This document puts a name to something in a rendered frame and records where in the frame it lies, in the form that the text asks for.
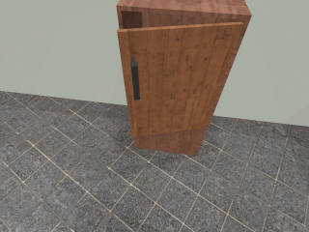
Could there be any handle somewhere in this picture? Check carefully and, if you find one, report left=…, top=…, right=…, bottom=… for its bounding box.
left=130, top=57, right=140, bottom=101

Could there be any cupboard door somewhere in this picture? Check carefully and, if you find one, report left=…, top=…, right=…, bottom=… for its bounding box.
left=117, top=21, right=244, bottom=137

